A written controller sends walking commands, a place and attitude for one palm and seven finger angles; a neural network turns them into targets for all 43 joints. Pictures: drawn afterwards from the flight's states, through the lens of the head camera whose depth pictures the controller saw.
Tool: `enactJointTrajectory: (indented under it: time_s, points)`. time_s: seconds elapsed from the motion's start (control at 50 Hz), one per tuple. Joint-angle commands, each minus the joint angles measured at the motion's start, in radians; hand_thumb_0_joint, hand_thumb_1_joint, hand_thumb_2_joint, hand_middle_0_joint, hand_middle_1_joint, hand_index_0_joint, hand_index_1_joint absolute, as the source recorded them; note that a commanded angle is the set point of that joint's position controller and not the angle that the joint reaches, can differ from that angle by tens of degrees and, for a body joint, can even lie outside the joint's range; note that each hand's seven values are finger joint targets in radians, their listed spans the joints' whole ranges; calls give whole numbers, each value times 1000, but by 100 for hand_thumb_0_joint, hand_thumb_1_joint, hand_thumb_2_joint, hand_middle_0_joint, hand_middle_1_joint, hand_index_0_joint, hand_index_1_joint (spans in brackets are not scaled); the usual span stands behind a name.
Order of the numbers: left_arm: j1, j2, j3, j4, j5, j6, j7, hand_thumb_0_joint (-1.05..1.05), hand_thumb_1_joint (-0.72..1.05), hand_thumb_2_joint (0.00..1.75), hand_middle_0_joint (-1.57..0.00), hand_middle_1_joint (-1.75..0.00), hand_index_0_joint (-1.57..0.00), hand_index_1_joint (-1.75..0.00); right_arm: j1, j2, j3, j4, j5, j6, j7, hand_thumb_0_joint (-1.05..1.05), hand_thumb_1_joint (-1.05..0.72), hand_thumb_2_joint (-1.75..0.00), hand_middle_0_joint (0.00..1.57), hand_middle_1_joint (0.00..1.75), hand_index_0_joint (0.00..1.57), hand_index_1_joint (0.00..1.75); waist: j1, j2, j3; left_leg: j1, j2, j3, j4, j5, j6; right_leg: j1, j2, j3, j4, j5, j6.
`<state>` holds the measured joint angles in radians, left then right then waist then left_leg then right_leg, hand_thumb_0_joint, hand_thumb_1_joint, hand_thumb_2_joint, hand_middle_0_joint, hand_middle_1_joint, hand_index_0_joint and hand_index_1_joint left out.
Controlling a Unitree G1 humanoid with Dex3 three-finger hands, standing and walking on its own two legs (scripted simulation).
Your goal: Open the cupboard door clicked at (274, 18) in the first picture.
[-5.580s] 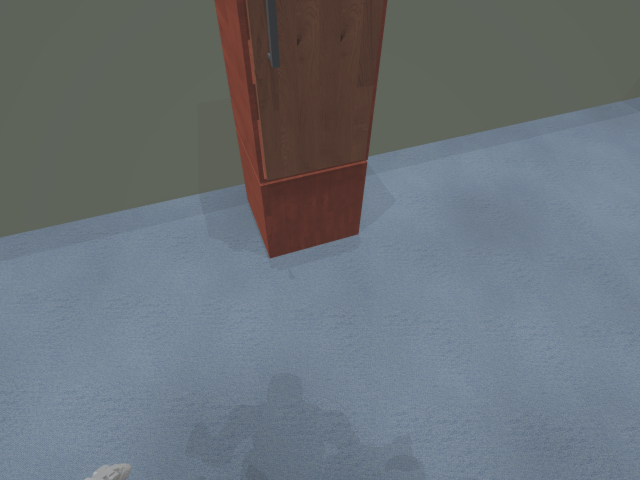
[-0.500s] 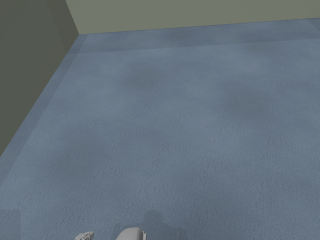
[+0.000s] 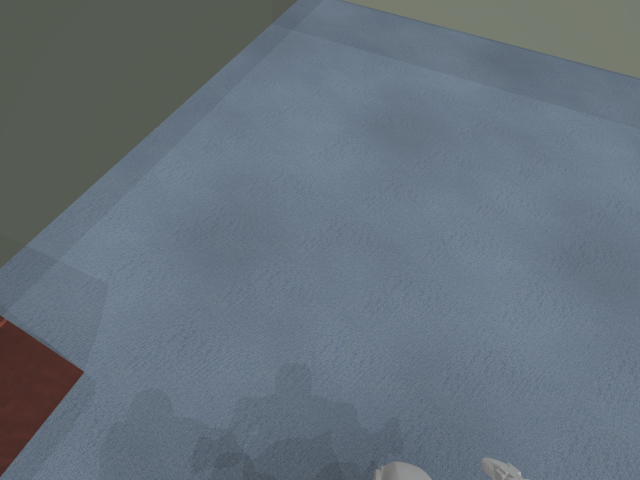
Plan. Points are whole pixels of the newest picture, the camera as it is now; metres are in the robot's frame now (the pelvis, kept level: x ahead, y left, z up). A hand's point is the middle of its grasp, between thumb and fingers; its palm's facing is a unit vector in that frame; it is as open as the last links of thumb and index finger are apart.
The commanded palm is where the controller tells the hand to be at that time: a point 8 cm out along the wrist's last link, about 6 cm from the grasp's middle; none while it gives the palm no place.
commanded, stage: turn to face it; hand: left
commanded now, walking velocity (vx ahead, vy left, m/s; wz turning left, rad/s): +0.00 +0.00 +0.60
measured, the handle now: out of the picture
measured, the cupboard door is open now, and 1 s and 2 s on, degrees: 0 0 0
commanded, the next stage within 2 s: take the last steps up to it in 1.90 s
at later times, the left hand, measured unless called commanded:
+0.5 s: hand out of the picture +0.08 +0.16 -0.14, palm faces +0.29 -0.91 -0.29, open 7.4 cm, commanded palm none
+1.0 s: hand out of the picture -0.03 +0.23 -0.16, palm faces +0.60 -0.76 -0.24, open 7.4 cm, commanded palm none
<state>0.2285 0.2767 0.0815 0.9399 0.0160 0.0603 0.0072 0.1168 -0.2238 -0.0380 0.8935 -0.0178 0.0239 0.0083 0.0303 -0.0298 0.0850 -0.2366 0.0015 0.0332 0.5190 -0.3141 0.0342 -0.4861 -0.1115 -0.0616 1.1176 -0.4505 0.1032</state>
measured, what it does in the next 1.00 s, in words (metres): steps on the spot, turning left: right foot, then left foot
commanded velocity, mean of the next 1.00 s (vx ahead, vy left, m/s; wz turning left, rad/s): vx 0.00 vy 0.00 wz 0.60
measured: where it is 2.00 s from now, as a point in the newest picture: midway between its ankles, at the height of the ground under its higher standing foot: outside the picture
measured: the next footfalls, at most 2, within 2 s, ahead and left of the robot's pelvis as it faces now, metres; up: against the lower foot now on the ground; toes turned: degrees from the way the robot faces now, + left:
right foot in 0.26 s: +0.08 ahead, -0.15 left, +0.00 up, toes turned +6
left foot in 0.72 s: +0.02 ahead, +0.09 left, +0.00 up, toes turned +35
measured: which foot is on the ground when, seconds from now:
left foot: down 0.00-0.26, up 0.28-0.70, down 0.72-1.00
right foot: up 0.00-0.24, down 0.26-0.74, up 0.76-1.00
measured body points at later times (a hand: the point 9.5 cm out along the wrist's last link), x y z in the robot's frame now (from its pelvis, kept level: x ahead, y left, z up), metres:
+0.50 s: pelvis +0.03 -0.05 +0.00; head +0.07 -0.08 +0.45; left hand +0.06 +0.21 -0.11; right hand +0.15 -0.30 -0.16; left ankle -0.04 +0.08 -0.64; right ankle +0.04 -0.15 -0.74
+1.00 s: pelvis +0.03 +0.01 +0.01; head +0.04 +0.05 +0.45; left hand -0.06 +0.27 -0.15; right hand +0.25 -0.15 -0.12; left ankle -0.01 +0.07 -0.74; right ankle +0.11 -0.16 -0.64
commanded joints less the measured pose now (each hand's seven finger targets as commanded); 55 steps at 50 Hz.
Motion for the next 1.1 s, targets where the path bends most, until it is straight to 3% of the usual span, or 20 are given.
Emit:
enactJointTrajectory:
  time_s: [0.0,0.1,0.16,0.2,0.22,0.24,0.26,0.28,0.3,0.36,0.58,0.66,0.68,0.7,0.72,0.74,0.78,0.84,0.94,1.08]
  points:
    - [-54,64,7,-114,-4,-31,5,0,90,90,-20,-30,-20,-30,82,-213,-64,-39,1,-18,-21,0,-90,-90,20,30,20,30,-54,149,-135,191,229,-219,-117,771,118,-72,6,41,-45,41,16]
    - [-124,54,0,-157,-7,-32,9,0,90,90,-20,-30,-20,-30,98,-219,-75,-35,-5,-11,-16,0,-90,-90,20,30,20,30,-69,189,-118,148,215,-295,-109,684,132,-8,39,42,-217,19,13]
    - [-94,45,-3,-162,-14,-41,11,0,90,90,-20,-30,-20,-30,60,-224,-80,-49,-8,-6,-16,0,-90,-90,20,30,20,30,-46,221,-135,90,194,-335,-67,677,116,119,76,28,-398,46,-1]
    - [-36,63,-1,-151,-14,-54,11,0,90,90,-20,-30,-20,-30,48,-215,-84,-54,-1,-5,-14,0,-90,-90,20,30,20,30,-15,178,-153,29,157,-338,1,599,75,261,85,23,-598,201,-8]
    - [10,91,7,-139,-11,-68,14,0,90,90,-20,-30,-20,-30,53,-188,-80,-57,6,-8,-12,0,-90,-90,20,30,20,30,8,112,-180,-61,109,-306,76,446,24,413,27,59,-738,340,-17]
    - [44,196,30,-135,5,-80,27,0,90,90,-20,-30,-20,-30,101,-109,-67,-68,14,-11,-5,0,-90,-90,20,30,20,30,14,-188,-240,-271,-18,-158,291,24,-58,624,-242,292,-784,529,-99]
    - [68,243,33,-139,4,-74,30,0,90,90,-20,-30,-20,-30,84,-115,-70,-93,9,-5,-9,0,-90,-90,20,30,20,30,25,-273,-237,-337,-60,-90,506,-345,-87,544,-429,429,-775,701,-221]
    - [48,209,22,-147,3,-70,30,0,90,90,-20,-30,-20,-30,78,-137,-76,-89,4,4,-8,0,-90,-90,20,30,20,30,18,-162,-194,-320,-18,-125,646,-304,-74,442,-393,348,-773,608,-261]
    - [-20,150,18,-150,1,-71,36,0,90,90,-20,-30,-20,-30,74,-136,-79,-68,2,16,-3,0,-90,-90,20,30,20,30,-7,-215,-146,-332,10,-136,696,-245,-75,379,-345,292,-801,524,-236]
    - [-96,87,-11,-171,1,-69,26,0,90,90,-20,-30,-20,-30,106,-114,-74,-24,-6,32,18,0,-90,-90,20,30,20,30,-56,-156,-46,-335,30,-71,756,-70,-100,292,-209,80,-796,470,-176]
    - [36,143,10,-112,12,-59,25,0,90,90,-20,-30,-20,-30,-22,-82,-45,-56,4,29,27,0,-90,-90,20,30,20,30,6,-181,-76,-242,51,65,353,-88,-105,401,-259,-68,-728,636,-207]
    - [32,159,24,-102,9,-50,20,0,90,90,-20,-30,-20,-30,35,-99,-44,-58,3,9,23,0,-90,-90,20,30,20,30,-18,-162,-132,-69,32,107,87,4,-73,384,-266,-120,-582,637,-166]
    - [30,155,23,-101,1,-47,17,0,90,90,-20,-30,-20,-30,99,-133,-54,-44,1,1,23,0,-90,-90,20,30,20,30,-59,-75,-175,70,32,82,-45,134,-59,316,-245,-147,-451,587,-126]
    - [33,105,18,-121,-7,-43,12,0,90,90,-20,-30,-20,-30,181,-240,-80,-33,-4,-11,20,0,-90,-90,20,30,20,30,-103,196,-234,261,218,-187,-121,399,19,101,-138,-176,-212,272,-54]
    - [-17,45,-4,-171,-9,-40,10,0,90,90,-20,-30,-20,-30,244,-326,-98,-24,6,-12,9,0,-90,-90,20,30,20,30,-128,397,-240,313,424,-446,-143,845,146,-105,-19,-103,-21,-258,3]
    - [-46,77,0,-175,0,-29,16,0,90,90,-20,-30,-20,-30,260,-313,-93,0,8,-5,3,0,-90,-90,20,30,20,30,-127,255,-250,286,446,-381,-117,796,192,-98,-39,-2,55,-234,-18]
    - [-75,67,9,-143,2,-24,16,0,90,90,-20,-30,-20,-30,165,-245,-76,-23,2,-11,-18,0,-90,-90,20,30,20,30,-101,257,-180,217,327,-314,-130,675,136,-141,-43,32,103,-86,-10]
    - [-29,72,14,-104,2,-27,2,0,90,90,-20,-30,-20,-30,75,-205,-58,-53,3,-20,-19,0,-90,-90,20,30,20,30,-48,153,-145,141,230,-215,-151,613,93,-86,-25,40,101,63,2]
    - [-32,74,14,-105,2,-23,8,0,90,90,-20,-30,-20,-30,99,-196,-60,-47,4,-22,-18,0,-90,-90,20,30,20,30,-46,153,-134,126,206,-249,-185,530,102,-66,-8,59,27,114,18]
    - [-140,55,2,-163,-7,-31,15,0,90,90,-20,-30,-20,-30,146,-208,-76,-33,-5,-12,-18,0,-90,-90,20,30,20,30,-78,173,-132,148,213,-399,-148,521,153,-36,38,74,-205,20,12]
